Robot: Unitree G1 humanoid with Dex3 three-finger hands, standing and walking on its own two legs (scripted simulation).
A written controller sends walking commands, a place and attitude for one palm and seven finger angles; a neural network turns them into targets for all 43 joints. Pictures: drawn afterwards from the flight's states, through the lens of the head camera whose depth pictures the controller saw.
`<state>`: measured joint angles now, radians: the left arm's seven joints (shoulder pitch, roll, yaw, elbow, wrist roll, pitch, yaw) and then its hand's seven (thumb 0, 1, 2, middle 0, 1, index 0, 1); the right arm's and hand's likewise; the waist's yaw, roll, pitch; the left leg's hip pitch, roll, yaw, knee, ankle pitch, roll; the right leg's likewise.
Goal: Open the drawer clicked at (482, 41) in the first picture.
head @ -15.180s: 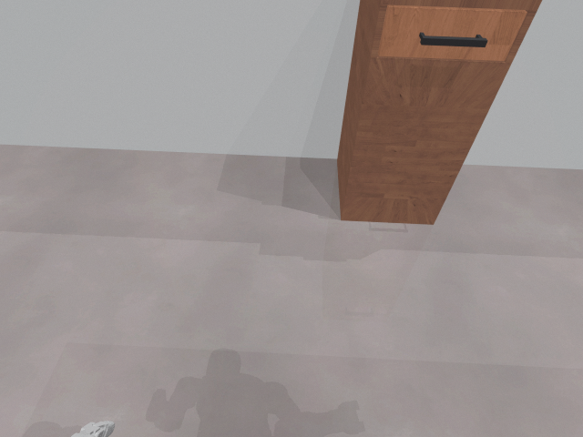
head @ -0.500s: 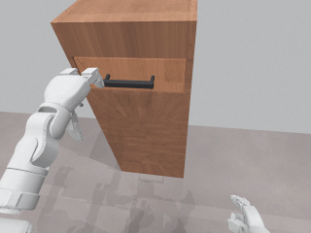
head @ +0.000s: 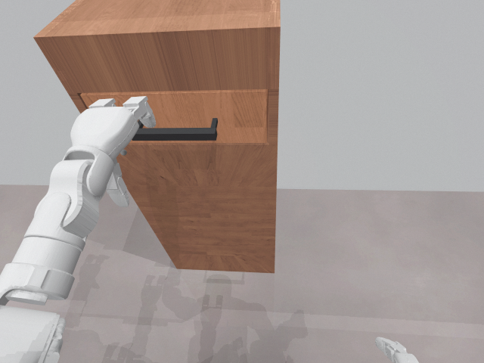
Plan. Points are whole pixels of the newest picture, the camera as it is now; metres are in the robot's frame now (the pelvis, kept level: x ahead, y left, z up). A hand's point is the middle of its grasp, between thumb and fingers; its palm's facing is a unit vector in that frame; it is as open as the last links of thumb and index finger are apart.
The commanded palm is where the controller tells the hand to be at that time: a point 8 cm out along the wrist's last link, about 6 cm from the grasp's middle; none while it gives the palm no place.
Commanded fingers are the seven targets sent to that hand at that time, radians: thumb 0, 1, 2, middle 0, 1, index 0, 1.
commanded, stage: move the hooked fingers above the handle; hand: left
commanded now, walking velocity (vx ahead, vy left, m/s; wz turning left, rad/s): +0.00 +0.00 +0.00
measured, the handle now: (175, 128) +0.55 +0.19 +0.07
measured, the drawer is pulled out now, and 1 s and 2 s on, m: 0.00 0.00 0.00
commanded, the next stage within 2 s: lower the fingers behind the handle in 1.88 s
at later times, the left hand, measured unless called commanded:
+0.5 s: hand (152, 135) +0.47 +0.20 +0.13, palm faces -0.05 -0.04 -1.00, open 13.9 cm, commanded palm +0.46 +0.21 +0.19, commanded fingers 0.00 -0.50 0.30 -0.30 -1.20 -0.30 -1.20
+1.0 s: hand (159, 129) +0.49 +0.19 +0.12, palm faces -0.02 -0.03 -1.00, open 13.9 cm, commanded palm +0.47 +0.20 +0.19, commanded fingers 0.00 -0.50 0.30 -0.30 -1.20 -0.30 -1.20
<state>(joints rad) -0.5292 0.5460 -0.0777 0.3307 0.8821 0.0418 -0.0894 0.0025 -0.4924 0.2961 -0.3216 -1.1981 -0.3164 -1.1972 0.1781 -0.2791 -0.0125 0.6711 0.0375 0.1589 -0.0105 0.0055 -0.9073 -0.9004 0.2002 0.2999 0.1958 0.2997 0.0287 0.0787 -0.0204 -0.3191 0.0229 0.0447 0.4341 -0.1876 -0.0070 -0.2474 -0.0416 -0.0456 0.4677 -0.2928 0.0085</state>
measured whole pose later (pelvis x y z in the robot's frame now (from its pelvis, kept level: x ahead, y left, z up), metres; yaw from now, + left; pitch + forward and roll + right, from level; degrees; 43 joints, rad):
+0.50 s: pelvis +0.01 +0.00 -0.01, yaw +0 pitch +8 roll +1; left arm -0.79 0.52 -0.13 0.68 0.93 -0.04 -0.07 0.00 -0.49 0.30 -0.32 -1.20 -0.32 -1.20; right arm 0.23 -0.27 -0.03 0.68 0.04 0.16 -0.04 0.00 -0.91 -0.90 0.20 0.30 0.20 0.30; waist -0.02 0.05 -0.05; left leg -0.41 0.03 0.04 0.51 -0.23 -0.01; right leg -0.33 -0.04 -0.05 0.53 -0.33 0.00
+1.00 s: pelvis +0.02 +0.00 -0.01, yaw -2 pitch +10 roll +0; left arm -0.81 0.52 -0.10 0.75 0.96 -0.01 -0.02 0.00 -0.49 0.30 -0.32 -1.20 -0.32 -1.20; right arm 0.29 -0.26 -0.05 0.70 0.04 0.18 -0.03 0.00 -0.91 -0.90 0.20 0.30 0.20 0.30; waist -0.05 0.05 -0.08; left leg -0.45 0.04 0.07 0.54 -0.26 -0.01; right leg -0.38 -0.03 -0.02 0.55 -0.34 0.01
